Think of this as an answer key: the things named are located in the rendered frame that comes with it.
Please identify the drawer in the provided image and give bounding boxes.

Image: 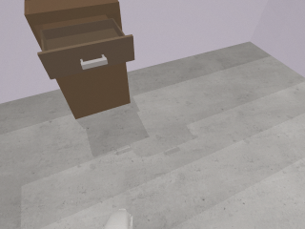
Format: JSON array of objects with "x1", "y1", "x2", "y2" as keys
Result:
[{"x1": 37, "y1": 18, "x2": 135, "y2": 80}]

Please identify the handle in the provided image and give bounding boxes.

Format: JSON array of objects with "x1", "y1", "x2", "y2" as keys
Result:
[{"x1": 80, "y1": 54, "x2": 108, "y2": 70}]

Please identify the cabinet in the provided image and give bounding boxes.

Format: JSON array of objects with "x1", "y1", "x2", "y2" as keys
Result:
[{"x1": 24, "y1": 0, "x2": 131, "y2": 119}]

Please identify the left robot thigh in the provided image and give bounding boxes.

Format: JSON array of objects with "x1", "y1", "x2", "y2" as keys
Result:
[{"x1": 102, "y1": 211, "x2": 133, "y2": 229}]

